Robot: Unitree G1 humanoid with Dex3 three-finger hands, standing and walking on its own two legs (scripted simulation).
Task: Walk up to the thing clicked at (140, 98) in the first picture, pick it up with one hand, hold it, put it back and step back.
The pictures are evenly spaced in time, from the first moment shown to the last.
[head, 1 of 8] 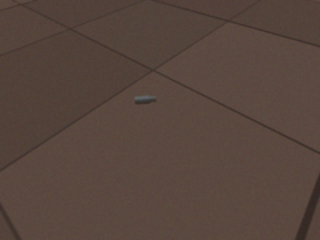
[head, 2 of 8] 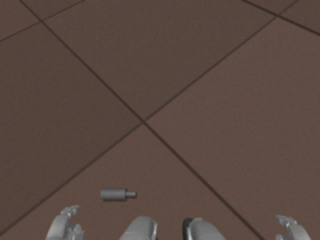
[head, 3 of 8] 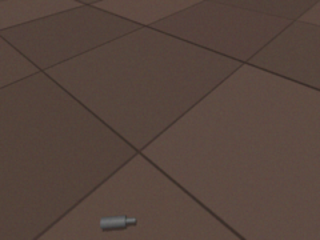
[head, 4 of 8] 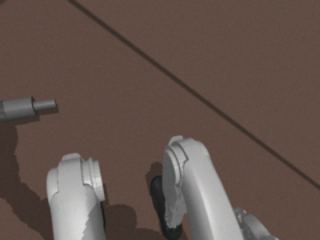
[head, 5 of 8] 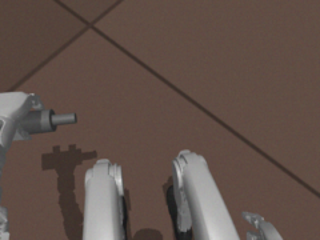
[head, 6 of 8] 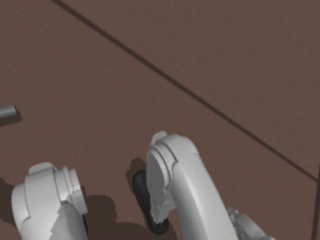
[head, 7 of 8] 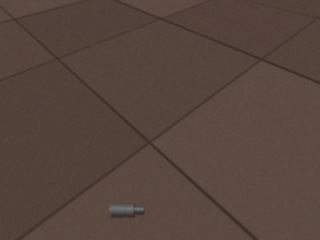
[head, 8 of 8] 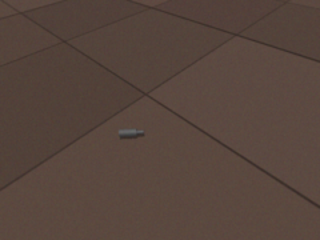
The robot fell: no
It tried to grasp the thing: yes
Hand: left
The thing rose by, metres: 0.67
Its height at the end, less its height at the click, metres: +0.00
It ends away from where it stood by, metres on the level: 0.01
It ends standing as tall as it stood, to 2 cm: yes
